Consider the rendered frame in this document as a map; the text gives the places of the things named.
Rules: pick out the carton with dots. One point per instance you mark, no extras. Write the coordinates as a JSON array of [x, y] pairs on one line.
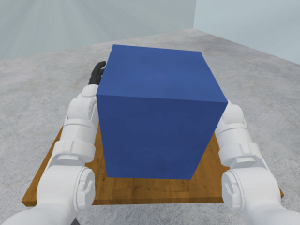
[[158, 110]]

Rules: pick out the left robot forearm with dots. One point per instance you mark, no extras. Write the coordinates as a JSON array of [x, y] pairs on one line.
[[76, 144]]

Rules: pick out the table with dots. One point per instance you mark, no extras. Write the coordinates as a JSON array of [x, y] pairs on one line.
[[205, 186]]

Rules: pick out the left robot hand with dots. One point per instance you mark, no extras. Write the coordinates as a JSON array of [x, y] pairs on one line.
[[97, 73]]

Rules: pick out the robot right upper arm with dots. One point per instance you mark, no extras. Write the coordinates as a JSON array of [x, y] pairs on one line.
[[253, 193]]

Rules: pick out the right robot forearm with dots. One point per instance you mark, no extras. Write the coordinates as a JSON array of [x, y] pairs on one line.
[[236, 148]]

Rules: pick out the robot left upper arm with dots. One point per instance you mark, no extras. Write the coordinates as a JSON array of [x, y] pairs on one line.
[[64, 191]]

